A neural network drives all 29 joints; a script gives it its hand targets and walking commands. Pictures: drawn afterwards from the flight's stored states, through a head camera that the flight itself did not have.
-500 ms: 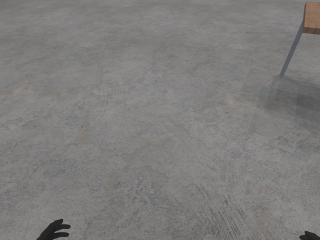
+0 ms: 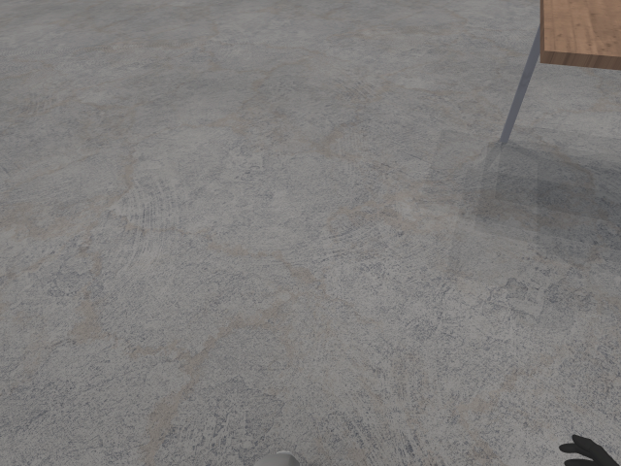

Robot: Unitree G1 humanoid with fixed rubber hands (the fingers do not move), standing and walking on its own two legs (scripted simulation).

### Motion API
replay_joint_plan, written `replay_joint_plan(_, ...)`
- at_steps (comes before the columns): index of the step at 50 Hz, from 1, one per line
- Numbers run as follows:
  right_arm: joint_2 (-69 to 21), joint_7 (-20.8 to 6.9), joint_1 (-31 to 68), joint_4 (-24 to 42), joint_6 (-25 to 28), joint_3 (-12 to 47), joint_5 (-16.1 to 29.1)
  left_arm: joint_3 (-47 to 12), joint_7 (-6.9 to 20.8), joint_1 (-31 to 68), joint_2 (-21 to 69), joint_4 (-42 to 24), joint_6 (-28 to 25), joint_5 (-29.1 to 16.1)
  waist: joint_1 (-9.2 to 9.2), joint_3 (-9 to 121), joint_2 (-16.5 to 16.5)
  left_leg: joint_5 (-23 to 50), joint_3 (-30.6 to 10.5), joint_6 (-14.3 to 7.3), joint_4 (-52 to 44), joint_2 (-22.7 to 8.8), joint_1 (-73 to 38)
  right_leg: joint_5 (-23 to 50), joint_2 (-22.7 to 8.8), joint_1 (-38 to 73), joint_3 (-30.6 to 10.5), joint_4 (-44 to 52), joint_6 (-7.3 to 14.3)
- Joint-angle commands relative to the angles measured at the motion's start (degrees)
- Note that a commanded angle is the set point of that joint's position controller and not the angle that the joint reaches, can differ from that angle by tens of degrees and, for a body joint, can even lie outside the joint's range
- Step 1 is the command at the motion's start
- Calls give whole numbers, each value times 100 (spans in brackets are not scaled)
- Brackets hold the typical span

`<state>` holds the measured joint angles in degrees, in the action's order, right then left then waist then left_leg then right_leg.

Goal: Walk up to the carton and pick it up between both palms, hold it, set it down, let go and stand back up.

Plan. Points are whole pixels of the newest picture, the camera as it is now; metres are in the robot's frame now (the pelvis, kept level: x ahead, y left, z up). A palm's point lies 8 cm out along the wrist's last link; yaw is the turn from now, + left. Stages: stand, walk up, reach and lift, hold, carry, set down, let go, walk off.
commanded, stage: walk up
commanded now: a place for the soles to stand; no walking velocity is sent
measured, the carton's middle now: out of the picture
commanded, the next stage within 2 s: none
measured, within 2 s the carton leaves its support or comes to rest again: neither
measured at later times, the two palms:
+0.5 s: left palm (268, 259) +0.48 +0.16 -0.07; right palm out of the picture +0.15 -0.41 -0.09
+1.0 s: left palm (285, 239) +0.56 +0.14 -0.09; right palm out of the picture +0.50 -0.52 -0.05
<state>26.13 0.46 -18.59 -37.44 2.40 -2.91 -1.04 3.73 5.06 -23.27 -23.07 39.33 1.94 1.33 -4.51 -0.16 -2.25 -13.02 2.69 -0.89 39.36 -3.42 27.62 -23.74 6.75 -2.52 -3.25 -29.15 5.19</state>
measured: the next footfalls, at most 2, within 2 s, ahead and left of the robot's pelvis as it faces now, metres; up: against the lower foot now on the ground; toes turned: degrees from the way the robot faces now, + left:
left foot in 0.04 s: +0.19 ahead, +0.12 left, +0.00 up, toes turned +3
right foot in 0.50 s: +0.39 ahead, -0.24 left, +0.00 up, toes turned -18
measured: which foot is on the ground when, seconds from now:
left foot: up 0.00-0.02, down 0.04-0.54, up 0.56-1.00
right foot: down 0.00-0.06, up 0.08-0.48, down 0.50-1.00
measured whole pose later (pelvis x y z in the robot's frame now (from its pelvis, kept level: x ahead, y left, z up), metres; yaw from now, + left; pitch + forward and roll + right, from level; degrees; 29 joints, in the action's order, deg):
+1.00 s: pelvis +0.46 -0.17 +0.00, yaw -15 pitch -4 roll -2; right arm 26.8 0.5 -18.9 -35.5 2.1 -3.6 -0.8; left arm 4.5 4.4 -25.5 -24.5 38.1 1.0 1.7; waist -4.5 -0.7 -0.3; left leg -11.3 2.5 -1.2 39.2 -4.6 26.0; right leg -25.3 3.7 -2.9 3.4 -31.7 3.4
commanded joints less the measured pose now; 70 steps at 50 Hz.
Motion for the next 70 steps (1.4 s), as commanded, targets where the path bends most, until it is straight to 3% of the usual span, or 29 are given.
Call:
replay_joint_plan(1, 981, 207, -278, 465, 249, -415, 8, 304, -54, 698, -1206, -605, -237, -63, 661, -463, 279, 653, 89, -71, -1026, 300, -1933, 2036, -1303, -1725, -1345, 410, 63)
replay_joint_plan(2, 1190, 270, -852, 249, 256, -508, -47, 247, -94, 702, -1078, -606, -288, -80, 1007, 8, -14, 623, -108, -279, -1101, 117, -3039, 2520, -1043, -2092, -1008, -576, -179)
replay_joint_plan(3, 1542, 341, -1319, 249, 256, -620, -190, 184, -96, 406, -707, -655, -347, -192, 1192, 726, -939, -952, -2124, -715, -1820, -1220, -3992, 1836, -461, -2770, -475, -2453, -509)
replay_joint_plan(4, 1759, 382, -1262, 358, 168, -673, -256, 290, -179, -36, -836, -668, -316, -75, 929, 767, -1076, -1824, -4250, -1224, -2276, -2531, -4255, -833, -22, -3683, -555, -3754, -711)
replay_joint_plan(5, 1608, 442, -1161, 403, 133, -709, -213, 496, -257, 346, -1640, -709, -173, 65, 1103, 629, -406, -2393, -4686, -1835, -2341, -2813, -4191, -714, -275, -3954, -958, -4796, -631)
replay_joint_plan(7, 1390, 410, -1146, 398, 225, -591, -200, 499, -276, 731, -1550, -824, -207, 117, 1093, -102, 348, -292, -3088, -1616, -2110, -2478, -3341, -338, -610, -4072, -915, -4968, -545)
replay_joint_plan(10, 1239, 357, -498, 541, 340, -463, -158, 427, -95, 139, -1152, -485, -221, 35, 547, -323, -160, 971, -1049, -1078, -1961, -1749, -2160, 339, -910, -3146, -648, -4311, -604)
replay_joint_plan(16, 1202, 320, -633, 693, 397, -526, -204, 307, 212, 1361, -591, -987, -39, 28, 680, -879, -895, 2152, 237, -991, -2041, -1425, -1961, 1234, -1101, -3336, -49, -2432, -617)
replay_joint_plan(22, 1250, 304, -306, 886, 271, -580, -216, 411, 283, 1576, -738, -1085, -61, 13, 472, -925, -628, 448, 868, -761, -2008, -1528, -1155, 1790, -1174, -1587, 419, -1156, -265)
replay_joint_plan(24, 1375, 282, -248, 864, 199, -614, -202, 508, 210, 1154, -1009, -980, -125, 52, 106, -601, -244, 530, 1101, -741, -1004, -1549, -946, 1499, -952, -669, 515, -992, -115)
replay_joint_plan(25, 1268, 238, -384, 814, 157, -544, -170, 598, 128, 506, -1253, -742, -161, 42, -185, -161, 268, 763, 1163, -645, 390, -1286, -656, 1047, -632, 286, 391, -758, 54)
replay_joint_plan(26, 963, 168, -617, 831, 123, -438, -129, 792, -35, -166, -1774, -551, -186, 91, -518, 322, 1568, -84, 1177, -396, 2309, -801, 85, -52, -918, 1033, -686, -373, 292)
replay_joint_plan(27, 804, 47, -897, 1047, 113, -337, 44, 839, -169, -356, -2249, -766, -178, 9, -561, 981, 2846, -2481, 869, -103, 3685, 170, 879, -467, -2142, 1532, -3339, 742, 936)
replay_joint_plan(28, 1310, 54, -413, 1137, 39, -407, 90, 756, -227, -286, -2080, -859, -111, -111, -683, 793, 1948, -2380, -6, -194, 3664, 15, 1080, -1171, -2487, 1265, -4345, 1474, 1379)
replay_joint_plan(29, 1527, 54, -192, 1181, 36, -457, 129, 750, -283, -11, -1962, -901, -88, -183, -459, 527, 1267, -2044, -172, -226, 3818, -146, 1111, -1187, -2393, 909, -4050, 1558, 1408)
replay_joint_plan(30, 1418, -10, -287, 981, 65, -489, 196, 752, -393, 441, -1959, -908, -22, -209, -175, 506, 759, -1654, -370, -250, 3844, -341, 859, -1046, -2207, 581, -3024, 1331, 974)
replay_joint_plan(33, 1167, 10, -875, 592, -20, -367, 172, 552, -379, 1105, -1626, -977, -83, -164, 366, -102, 1040, -1358, -363, -173, 2889, -571, 138, -730, -1895, -962, -2067, 1271, 617)
replay_joint_plan(42, 1101, 20, 189, 786, 23, -356, 32, 403, -182, 448, -1332, -794, -262, 32, -63, -724, 864, -278, -244, 13, 984, -412, 656, -791, -2000, -1028, -1787, 1721, 502)
replay_joint_plan(45, 966, 16, 348, 825, 76, -341, 49, 430, -118, 583, -1379, -794, -279, 31, 95, -794, 775, 102, -218, -25, 560, -301, 110, -663, -1991, -1416, -1396, 1656, 506)
replay_joint_plan(48, 886, 51, 298, 786, 166, -321, 38, 415, -70, 437, -1360, -729, -297, 33, 237, -911, 619, 304, 113, -59, -272, -27, -460, 1171, -1708, -1367, -659, 1020, 469)
replay_joint_plan(50, 961, 152, -223, 558, 187, -375, -30, 302, -78, 353, -1161, -689, -312, -30, 518, -503, 253, 601, 195, -156, -931, 234, -1863, 2404, -1468, -1596, -202, -172, 78)
replay_joint_plan(51, 1244, 223, -735, 413, 175, -485, -55, 251, -108, 129, -1002, -695, -346, -42, 760, -17, -187, 408, -267, -376, -1066, -57, -2906, 2265, -1131, -1970, 16, -1396, -102)
replay_joint_plan(52, 1670, 287, -1240, 349, 141, -633, -207, 233, -133, -77, -797, -751, -366, -88, 1014, 575, -1107, -709, -2394, -990, -1385, -1544, -3695, 1050, -665, -2824, 381, -3174, -458)
replay_joint_plan(53, 1710, 340, -1321, 499, 41, -654, -210, 374, -227, -277, -1081, -812, -279, 3, 948, 720, -937, -1351, -4286, -1641, -1952, -2495, -3910, -1148, -180, -3558, -181, -4296, -666)
replay_joint_plan(54, 1673, 412, -1424, 539, 7, -720, -157, 568, -280, 107, -1629, -944, -114, 87, 1175, 624, -724, -1765, -4366, -2046, -2025, -2655, -3795, -1099, -362, -3843, -702, -5020, -618)
replay_joint_plan(56, 1500, 443, -1105, 649, 88, -541, -114, 572, -283, 481, -1653, -1038, -137, 93, 1077, 55, 252, -506, -3038, -1738, -1827, -2333, -3052, -759, -510, -4007, -877, -5115, -574)
replay_joint_plan(59, 1389, 399, -279, 795, 165, -431, -113, 515, -166, -53, -1248, -733, -142, 11, 537, -27, -521, 708, -1191, -1289, -1659, -1652, -1904, -157, -719, -3030, -680, -4540, -630)
replay_joint_plan(67, 1422, 398, -756, 947, 308, -549, -164, 392, 142, 1152, -747, -1291, 83, 87, 656, -826, -774, 1395, -375, -1103, -1742, -1456, -1876, 1029, -1226, -3319, 34, -2118, -561)
replay_joint_plan(70, 1631, 392, -390, 1036, 259, -601, -164, 459, 211, 1103, -832, -1275, 82, 95, 405, -563, -937, 844, -104, -845, -1680, -1559, -1355, 1271, -1239, -1917, 245, -1374, -323)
